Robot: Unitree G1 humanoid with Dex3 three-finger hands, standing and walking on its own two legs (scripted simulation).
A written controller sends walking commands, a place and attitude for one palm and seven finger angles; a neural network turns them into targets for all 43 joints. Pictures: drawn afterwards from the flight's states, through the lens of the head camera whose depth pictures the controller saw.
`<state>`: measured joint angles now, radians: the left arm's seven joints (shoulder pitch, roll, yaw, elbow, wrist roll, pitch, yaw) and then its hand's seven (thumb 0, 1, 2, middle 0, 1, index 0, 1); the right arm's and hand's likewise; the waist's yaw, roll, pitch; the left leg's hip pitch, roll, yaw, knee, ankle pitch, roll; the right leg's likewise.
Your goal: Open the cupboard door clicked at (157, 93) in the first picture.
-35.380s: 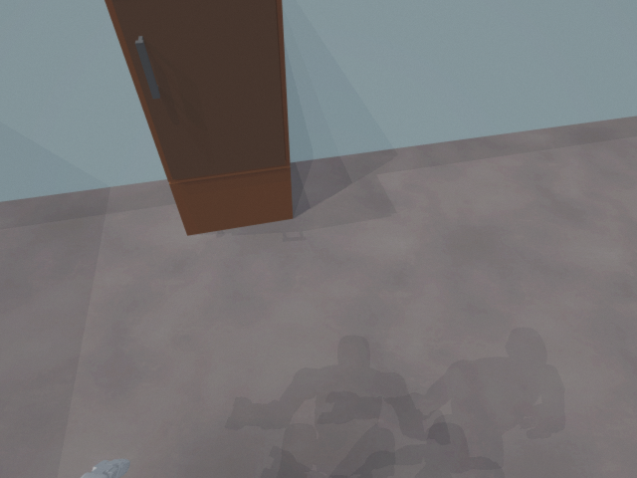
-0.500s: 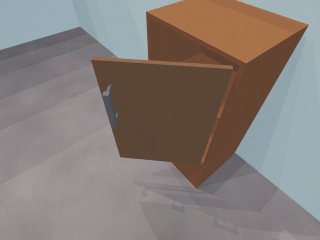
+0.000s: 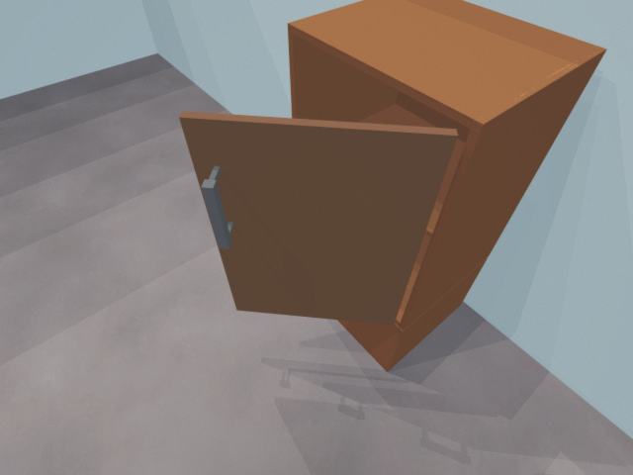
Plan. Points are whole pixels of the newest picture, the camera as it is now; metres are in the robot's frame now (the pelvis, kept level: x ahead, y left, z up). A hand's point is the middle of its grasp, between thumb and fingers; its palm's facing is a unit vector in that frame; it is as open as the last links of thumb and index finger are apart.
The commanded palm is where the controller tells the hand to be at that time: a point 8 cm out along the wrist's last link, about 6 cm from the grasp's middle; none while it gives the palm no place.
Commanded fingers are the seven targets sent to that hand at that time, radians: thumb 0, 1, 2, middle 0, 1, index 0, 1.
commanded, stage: raise the hand with hooked fingers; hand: left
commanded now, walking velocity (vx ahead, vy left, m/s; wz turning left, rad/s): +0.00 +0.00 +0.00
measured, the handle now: (220, 209) +0.55 +0.21 -0.03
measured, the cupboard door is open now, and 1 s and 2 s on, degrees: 45 45 45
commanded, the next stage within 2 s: none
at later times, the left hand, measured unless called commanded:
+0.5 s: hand (187, 472) +0.14 +0.17 -0.07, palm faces -0.04 -1.00 +0.03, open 8.6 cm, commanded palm +0.12 +0.25 -0.06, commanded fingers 0.00 0.36 0.67 -0.24 -0.64 -0.24 -0.64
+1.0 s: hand (124, 418) +0.19 +0.25 -0.03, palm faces +0.04 -1.00 -0.07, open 11.7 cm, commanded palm +0.16 +0.30 -0.03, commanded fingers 0.00 -0.22 0.42 -0.28 -1.02 -0.28 -1.02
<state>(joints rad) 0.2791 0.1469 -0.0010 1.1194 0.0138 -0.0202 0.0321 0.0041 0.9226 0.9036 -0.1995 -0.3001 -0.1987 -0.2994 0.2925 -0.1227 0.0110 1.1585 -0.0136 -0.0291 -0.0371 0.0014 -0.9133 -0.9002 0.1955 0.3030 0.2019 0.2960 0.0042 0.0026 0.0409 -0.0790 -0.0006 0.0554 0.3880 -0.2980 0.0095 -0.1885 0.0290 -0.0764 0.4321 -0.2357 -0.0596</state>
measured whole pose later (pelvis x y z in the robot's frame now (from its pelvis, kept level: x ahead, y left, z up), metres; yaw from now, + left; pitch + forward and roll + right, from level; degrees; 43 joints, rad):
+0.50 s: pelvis -0.05 +0.00 -0.07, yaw +1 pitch +11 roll +1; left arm 0.39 0.18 0.12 0.25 -0.22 -0.54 -0.35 0.00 0.59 0.77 -0.23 -0.50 -0.23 -0.50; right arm 0.13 -0.30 -0.07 0.47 0.02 -0.24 0.01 0.01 -0.91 -0.90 0.20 0.30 0.20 0.30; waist 0.00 -0.08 -0.13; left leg -0.69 0.00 0.06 1.02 -0.52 0.02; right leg -0.79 -0.01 -0.08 1.02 -0.43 -0.07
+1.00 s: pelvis -0.05 +0.03 -0.07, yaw +1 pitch +15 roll -2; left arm 0.30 0.28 0.27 0.06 -0.30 -0.36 -0.30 0.00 0.01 0.52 -0.27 -0.88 -0.26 -0.88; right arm 0.31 -0.24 0.02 0.56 0.02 -0.22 -0.04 0.01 -0.91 -0.90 0.20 0.30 0.21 0.30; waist -0.02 0.02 -0.12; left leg -0.80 -0.01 0.04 1.07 -0.53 0.06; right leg -0.85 -0.02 -0.11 1.00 -0.41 -0.03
